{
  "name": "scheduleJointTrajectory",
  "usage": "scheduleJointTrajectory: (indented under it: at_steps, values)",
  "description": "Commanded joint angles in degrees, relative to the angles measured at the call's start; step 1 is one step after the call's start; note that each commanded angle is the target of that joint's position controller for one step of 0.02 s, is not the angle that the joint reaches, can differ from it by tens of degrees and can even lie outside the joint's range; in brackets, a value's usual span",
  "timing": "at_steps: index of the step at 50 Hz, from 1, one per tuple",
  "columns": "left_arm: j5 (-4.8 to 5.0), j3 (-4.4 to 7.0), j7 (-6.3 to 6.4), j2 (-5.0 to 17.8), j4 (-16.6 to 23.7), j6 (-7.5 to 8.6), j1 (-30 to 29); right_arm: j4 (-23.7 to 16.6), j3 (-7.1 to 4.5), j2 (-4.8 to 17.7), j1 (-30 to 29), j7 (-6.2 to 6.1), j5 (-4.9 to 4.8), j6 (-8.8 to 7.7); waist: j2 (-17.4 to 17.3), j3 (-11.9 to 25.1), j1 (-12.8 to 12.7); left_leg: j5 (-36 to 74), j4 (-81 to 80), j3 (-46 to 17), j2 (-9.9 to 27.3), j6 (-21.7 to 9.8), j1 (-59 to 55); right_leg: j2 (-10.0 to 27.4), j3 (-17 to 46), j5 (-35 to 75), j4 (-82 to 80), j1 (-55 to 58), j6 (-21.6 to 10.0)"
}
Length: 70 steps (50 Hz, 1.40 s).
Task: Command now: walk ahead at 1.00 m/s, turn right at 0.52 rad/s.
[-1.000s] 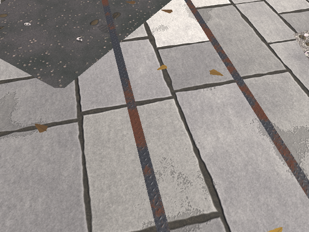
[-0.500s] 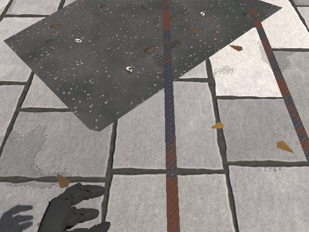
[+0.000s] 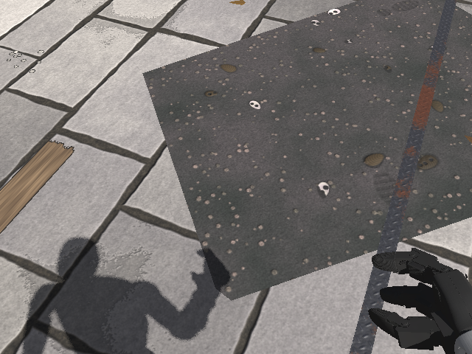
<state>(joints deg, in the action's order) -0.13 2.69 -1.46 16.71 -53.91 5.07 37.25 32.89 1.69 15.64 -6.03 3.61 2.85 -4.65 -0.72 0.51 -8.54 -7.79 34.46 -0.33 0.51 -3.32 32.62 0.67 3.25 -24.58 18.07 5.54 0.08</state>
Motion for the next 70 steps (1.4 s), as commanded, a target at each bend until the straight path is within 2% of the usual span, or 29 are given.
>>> scheduleJointTrajectory:
  at_steps: [1, 2, 3, 5, 10, 17, 21, 22, 23, 24, 25, 26, 29, 33, 40, 43, 45, 46, 47, 48, 50, 52, 56, 63, 66, 67, 68, 69, 70]
  values:
    - [0.16, 1.35, 0.09, 8.31, 7.60, 1.60, -11.43, 5.89, -6.16, 14.96, 33.04, -3.58, 2.07, -0.13, -3.68, 13.58, 22.56, -19.17, -2.97, -11.49, 11.12, -1.54, -51.57, 1.27, 0.63, 27.64, 38.39, -34.71, -6.35]
    - [1.50, -0.12, 0.62, 0.35, 9.66, 1.07, -6.06, 5.15, -6.65, 18.23, 34.12, -4.23, 3.25, -0.06, -13.67, 20.33, 17.10, -35.97, -12.75, -38.06, 27.10, -4.29, -56.13, -2.01, 1.57, -4.14, 57.88, -45.20, -6.16]
    - [1.16, 0.61, 0.83, 4.92, 10.65, 0.28, -9.89, 5.07, -6.77, 15.71, 30.39, -4.43, 1.04, 0.57, -10.96, 16.67, 16.75, -41.91, -21.04, -46.96, 26.01, -6.28, -50.02, -1.16, 1.63, 2.01, 62.43, -51.02, -6.71]
    - [-0.26, 0.77, 0.10, 4.96, 10.40, -0.94, -16.34, 5.94, -5.24, 7.94, 23.04, -4.00, -0.08, -0.16, -4.06, 1.78, 12.91, -23.70, -20.30, -26.93, 19.85, -5.84, -36.32, 3.89, 0.77, 9.32, 58.38, -51.99, -6.20]
    - [-1.56, 0.57, -1.76, 0.70, 11.87, -4.66, -22.22, 10.98, -4.25, 2.55, 24.51, -3.42, -2.11, -2.53, -3.30, -5.53, 8.05, 2.23, -25.98, -3.29, 14.02, -2.45, -28.42, 6.80, -0.46, 12.55, 54.34, -52.73, -4.55]
    - [-1.22, -0.97, -4.56, 1.07, 18.29, -3.98, -35.56, 13.51, -5.23, 7.93, 25.91, -4.42, -1.89, -3.42, -0.68, -7.16, 6.61, 41.18, -26.93, 16.31, 10.28, 0.55, -27.81, 0.11, -13.60, 30.00, 26.32, -36.08, -9.04]
    - [-1.12, 2.41, -2.32, 8.93, 10.54, -3.94, -7.48, 11.13, -7.18, 15.01, 22.21, -5.53, -0.83, 0.23, -4.36, 9.13, -8.04, 65.30, 14.64, 13.99, 13.74, 0.49, -28.74, -6.85, -11.25, 17.67, 23.46, -5.20, -13.75]
    - [-0.89, 4.04, -0.75, 11.76, 8.47, -4.32, -4.15, 11.72, -6.85, 12.79, 22.96, -4.73, -0.28, 0.55, 1.27, 9.14, -7.50, 29.28, 35.49, 13.71, 7.76, 1.61, -17.75, -5.50, -5.91, 13.09, 20.42, 4.92, -15.20]
    - [-0.81, 5.10, 0.14, 17.40, 9.40, -5.11, -9.71, 8.58, -4.30, 3.50, 25.54, -3.84, 0.68, -0.21, 16.42, 5.78, 1.22, -22.18, 59.78, 10.99, -1.64, 3.98, 3.10, 4.87, 13.38, 23.61, 21.56, 10.63, -19.31]
    - [-1.28, 5.97, 0.25, 20.90, 12.44, -5.60, -11.08, 2.36, -3.96, 6.08, 25.68, -3.79, -0.94, -1.46, 15.54, 18.74, 2.11, -20.91, 65.18, -2.06, -3.05, 4.11, 16.22, 12.79, 39.40, 7.06, 5.85, 21.79, -28.59]
    - [-1.26, 5.41, 0.99, 16.81, 12.97, -5.45, -12.30, 2.87, -3.84, 8.60, 21.54, -3.91, -0.77, -2.56, 4.72, 12.78, 1.55, -14.84, 60.10, -4.07, 0.99, 3.22, 19.02, 14.87, 42.03, -1.41, -3.21, 15.69, -25.13]
    - [-1.36, 4.30, 1.55, 12.75, 11.98, -4.88, -14.98, 4.48, -3.63, 8.69, 22.18, -3.93, -1.08, -2.64, -1.37, 4.33, 5.16, -10.11, 53.57, -2.96, 3.95, 2.78, 15.95, 14.01, 36.24, -0.34, -4.67, 4.21, -21.61]
    - [-1.26, 1.74, 1.70, 6.88, 11.24, -1.31, -19.14, 7.27, -2.66, 5.73, 24.34, -3.25, -0.04, 1.00, -5.47, -1.68, 11.26, -10.06, 43.77, -3.19, 9.06, 3.43, 1.73, 9.18, 20.99, 12.38, -6.55, -19.95, -17.55]
    - [-0.69, 1.67, 0.22, 6.61, 7.97, 1.68, -14.19, 4.72, -2.20, 3.46, 13.76, -1.85, -2.05, 2.71, -1.40, -8.98, 7.97, 1.68, 25.93, -0.51, 9.28, 1.73, 6.71, 4.17, 4.78, 29.14, -12.44, -20.79, -11.05]
    - [-0.65, 0.65, 1.73, 7.15, 6.23, 3.32, -12.07, 5.51, -2.31, 3.10, 8.58, 0.01, -2.91, 0.98, 2.71, -4.56, 6.62, 22.37, 0.95, 9.01, -1.16, -4.15, -1.68, 4.59, -10.91, 68.95, -13.35, -1.96, -2.06]
    - [-2.46, 1.71, 4.17, 10.91, 6.97, 1.07, -15.24, 9.63, -4.12, 7.89, 20.92, -0.51, -2.35, 1.89, 8.09, 3.20, 14.45, 10.79, 1.70, 11.25, -7.58, -5.65, -13.41, 8.17, -12.96, 94.75, 5.52, 5.12, 0.15]
    - [-3.22, 2.74, 4.83, 13.51, 9.48, -0.97, -24.20, 16.42, -6.97, 12.50, 45.30, -1.68, -2.36, 2.53, 6.12, 9.31, 27.87, 2.05, -1.90, 4.32, -5.55, -10.90, -34.51, 6.77, -13.37, 86.71, 43.81, -6.96, -0.20]
    - [-3.95, 0.51, 3.45, 5.15, 10.70, 0.05, -26.55, 18.27, -7.57, 13.42, 46.04, -2.48, -2.63, 3.27, -5.55, 5.99, 23.95, -0.94, 4.40, -2.94, -0.23, -12.82, -43.93, -2.13, -11.12, 20.93, 66.53, -27.64, -1.45]
    - [-1.28, -1.12, 2.31, -0.02, 16.13, 1.16, -21.07, 15.83, -8.35, 16.98, 37.74, -2.69, -1.47, 3.69, -19.20, 10.89, 13.72, -7.95, -5.50, -36.91, 11.21, -25.37, -56.39, -8.29, -2.71, -6.20, 82.90, -53.37, 1.93]
    - [-2.01, -2.07, 2.13, 3.26, 17.53, 2.74, -23.11, 13.06, -8.42, 14.33, 34.32, -2.77, -1.66, 3.65, -6.71, 11.37, 15.44, -19.14, -18.73, -48.19, 14.46, -25.46, -54.03, -4.62, 4.24, -0.23, 78.44, -57.46, 0.01]
    - [-2.78, -2.05, 1.49, 5.53, 17.27, 3.32, -26.58, 13.90, -7.34, 9.01, 30.87, -2.98, -1.86, 3.25, 7.67, -0.52, 10.16, -17.76, -23.35, -38.24, 10.70, -18.75, -33.77, 1.05, 3.37, 7.12, 64.37, -50.74, -1.07]
    - [-4.59, -2.82, 1.22, 4.55, 18.07, 0.59, -26.65, 14.06, -6.66, 8.44, 29.74, -3.50, -2.25, 1.74, 7.27, -4.78, 6.50, -10.87, -24.33, -30.49, 5.50, -17.07, -20.79, 3.65, 2.39, 5.69, 57.45, -45.23, 1.05]
    - [-3.52, -4.17, 0.24, 3.10, 23.12, -1.16, -37.25, 13.34, -7.26, 10.09, 30.18, -3.09, -2.81, -0.10, 2.20, -8.58, 8.77, 1.50, -27.87, -21.68, -0.92, -14.91, -7.90, 5.02, -3.04, 16.44, 35.13, -38.19, 3.64]
    - [-2.25, -4.23, 0.46, 2.68, 25.29, 0.08, -43.46, 15.18, -8.22, 10.78, 35.73, -3.44, -3.32, -0.08, -2.09, -1.97, 15.08, 32.62, -19.75, -19.42, 0.69, -8.17, -28.54, -0.61, -5.63, 32.26, 10.39, -29.98, -0.04]
    - [-1.49, -0.69, 2.33, 9.40, 18.77, 0.40, -21.81, 15.34, -8.94, 15.26, 32.03, -3.79, -1.24, -0.75, -4.91, 9.83, 3.32, 51.73, 4.53, -15.30, 2.36, -4.95, -34.62, -2.88, -6.67, 20.61, 10.47, -10.77, -4.41]
    - [-1.88, 0.79, 3.46, 12.00, 15.45, 0.23, -8.40, 14.31, -8.31, 12.54, 28.42, -4.09, -0.38, -1.00, -4.10, 14.89, -3.29, 41.91, 21.68, -12.80, 0.88, -4.55, -24.80, 3.00, -1.10, 10.71, 15.15, 2.97, -6.34]
    - [-4.10, 2.74, 3.09, 18.08, 14.06, 0.39, -6.22, 11.77, -5.80, 2.64, 37.79, -3.56, -3.53, -1.13, 18.50, 24.04, 3.57, -5.13, 48.09, -7.18, -8.49, -0.58, -3.05, 21.29, 33.94, -1.96, 10.25, 21.44, -17.47]
    - [-2.00, 2.86, 1.88, 14.32, 13.55, -0.48, -8.01, 12.44, -5.10, 5.61, 34.58, -3.48, -2.32, -1.50, 16.34, 22.89, 1.76, -16.97, 51.84, -7.82, -8.95, -1.58, 7.72, 20.60, 51.52, -9.82, 0.06, 21.01, -19.70]
    - [-1.64, 2.35, 1.36, 10.53, 13.80, -0.38, -14.48, 10.35, -5.11, 6.79, 25.58, -3.41, -1.39, -1.49, 8.80, 10.24, 3.22, -11.23, 49.48, -7.66, -3.45, -1.83, 13.13, 16.87, 41.48, -6.99, -1.27, 12.56, -18.56]
